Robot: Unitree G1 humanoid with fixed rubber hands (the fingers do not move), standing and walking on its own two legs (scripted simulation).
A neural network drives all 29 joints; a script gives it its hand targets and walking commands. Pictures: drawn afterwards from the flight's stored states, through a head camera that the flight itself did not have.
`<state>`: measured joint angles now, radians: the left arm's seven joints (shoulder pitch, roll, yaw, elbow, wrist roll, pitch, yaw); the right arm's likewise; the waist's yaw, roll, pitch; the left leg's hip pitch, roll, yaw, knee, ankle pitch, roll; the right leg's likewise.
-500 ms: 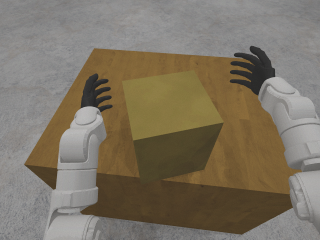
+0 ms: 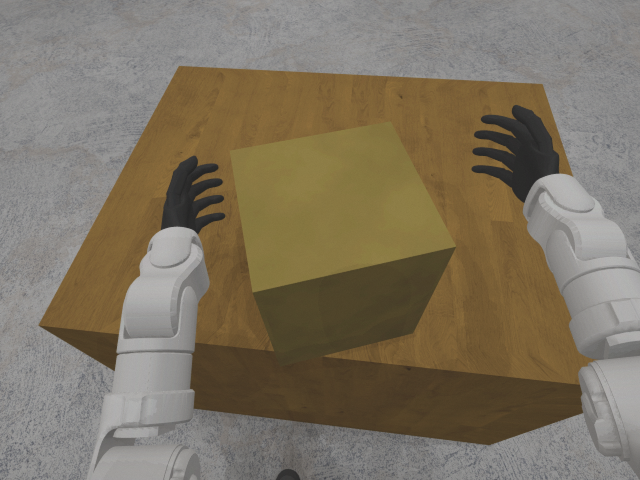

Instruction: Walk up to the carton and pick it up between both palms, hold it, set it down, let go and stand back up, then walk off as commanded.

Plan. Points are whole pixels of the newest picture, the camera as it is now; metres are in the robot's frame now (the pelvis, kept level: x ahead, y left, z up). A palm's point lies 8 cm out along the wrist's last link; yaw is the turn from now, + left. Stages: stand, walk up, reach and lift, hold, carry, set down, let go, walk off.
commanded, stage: reach and lift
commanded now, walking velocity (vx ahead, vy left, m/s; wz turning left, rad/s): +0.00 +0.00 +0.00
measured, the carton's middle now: (331, 252) +0.41 +0.08 -0.01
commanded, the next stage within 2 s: none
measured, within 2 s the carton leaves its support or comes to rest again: neither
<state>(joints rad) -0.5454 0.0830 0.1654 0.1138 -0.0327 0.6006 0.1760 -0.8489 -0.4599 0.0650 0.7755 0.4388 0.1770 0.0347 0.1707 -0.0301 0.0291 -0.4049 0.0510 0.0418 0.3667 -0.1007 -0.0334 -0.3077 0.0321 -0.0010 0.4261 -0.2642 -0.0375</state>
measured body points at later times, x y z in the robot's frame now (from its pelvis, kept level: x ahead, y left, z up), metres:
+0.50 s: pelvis -0.01 +0.01 -0.01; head +0.09 +0.02 +0.43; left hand +0.35 +0.26 +0.02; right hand +0.48 -0.13 +0.06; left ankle +0.04 +0.15 -0.74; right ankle -0.04 -0.09 -0.74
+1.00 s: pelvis +0.00 +0.00 -0.01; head +0.11 +0.00 +0.43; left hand +0.37 +0.21 +0.02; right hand +0.48 -0.09 +0.04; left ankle +0.04 +0.15 -0.74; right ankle -0.04 -0.09 -0.74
